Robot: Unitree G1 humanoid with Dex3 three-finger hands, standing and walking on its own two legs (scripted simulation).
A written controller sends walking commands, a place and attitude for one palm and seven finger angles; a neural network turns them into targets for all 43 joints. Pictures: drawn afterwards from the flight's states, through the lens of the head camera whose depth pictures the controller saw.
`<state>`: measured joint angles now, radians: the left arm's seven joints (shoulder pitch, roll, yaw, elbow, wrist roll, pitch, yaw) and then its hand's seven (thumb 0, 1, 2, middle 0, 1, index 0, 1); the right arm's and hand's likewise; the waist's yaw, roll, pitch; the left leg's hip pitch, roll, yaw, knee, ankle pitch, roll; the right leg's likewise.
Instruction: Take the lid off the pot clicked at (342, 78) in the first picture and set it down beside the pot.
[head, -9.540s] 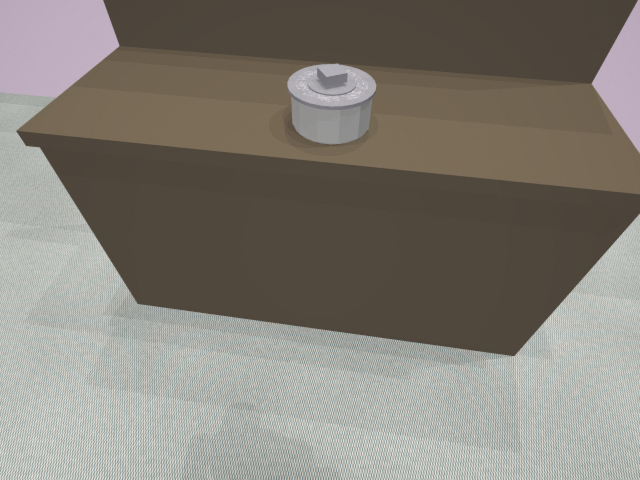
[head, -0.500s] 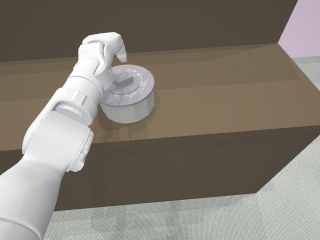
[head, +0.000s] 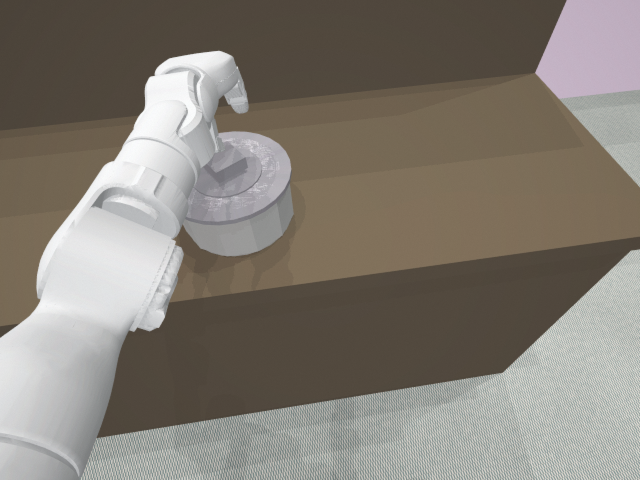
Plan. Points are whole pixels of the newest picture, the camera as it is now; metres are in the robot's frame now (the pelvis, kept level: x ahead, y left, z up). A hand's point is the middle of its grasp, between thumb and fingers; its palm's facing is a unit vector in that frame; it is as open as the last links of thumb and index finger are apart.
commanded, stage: move the open hand above the knob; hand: left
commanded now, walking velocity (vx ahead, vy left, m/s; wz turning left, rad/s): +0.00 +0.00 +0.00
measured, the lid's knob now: (223, 161) +0.54 +0.08 +0.10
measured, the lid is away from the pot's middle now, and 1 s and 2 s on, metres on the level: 0.00 0.00 0.00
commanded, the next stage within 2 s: lower the open fingers around the knob in 1.80 s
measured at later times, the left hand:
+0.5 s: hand (210, 130) +0.49 +0.08 +0.18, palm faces -0.28 -0.03 -0.96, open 10.3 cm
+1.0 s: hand (201, 133) +0.51 +0.09 +0.17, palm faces -0.34 -0.08 -0.94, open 10.3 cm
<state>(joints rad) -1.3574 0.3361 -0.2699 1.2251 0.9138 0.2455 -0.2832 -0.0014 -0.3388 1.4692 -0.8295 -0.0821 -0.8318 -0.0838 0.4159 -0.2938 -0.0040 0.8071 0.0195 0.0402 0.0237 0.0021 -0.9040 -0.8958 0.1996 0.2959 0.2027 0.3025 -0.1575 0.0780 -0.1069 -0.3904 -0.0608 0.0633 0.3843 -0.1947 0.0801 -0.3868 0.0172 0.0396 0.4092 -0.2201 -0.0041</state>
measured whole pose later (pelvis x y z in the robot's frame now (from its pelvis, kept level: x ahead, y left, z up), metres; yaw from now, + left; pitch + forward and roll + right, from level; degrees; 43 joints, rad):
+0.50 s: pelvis -0.01 -0.01 +0.00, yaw +2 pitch +10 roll +0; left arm -1.42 0.28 -0.35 1.27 0.90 0.28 -0.29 0.00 -0.34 1.47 -0.83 -0.08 -0.83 -0.08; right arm 0.27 -0.29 0.01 0.76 0.03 0.04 0.02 0.00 -0.90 -0.90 0.20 0.30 0.20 0.30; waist -0.14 0.05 -0.09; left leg -0.41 -0.07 0.02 0.41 -0.19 0.07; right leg -0.39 0.01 0.00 0.44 -0.23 -0.02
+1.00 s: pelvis +0.00 -0.01 +0.00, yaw +1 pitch +10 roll +0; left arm -1.34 0.38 -0.29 1.23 0.90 0.26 -0.34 0.00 -0.34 1.47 -0.83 -0.08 -0.83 -0.08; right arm 0.37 -0.29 0.01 0.78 0.03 0.07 0.00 0.00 -0.90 -0.90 0.20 0.30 0.20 0.30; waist -0.16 0.06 -0.08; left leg -0.37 -0.04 0.05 0.40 -0.21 0.07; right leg -0.36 0.03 0.02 0.41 -0.23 -0.02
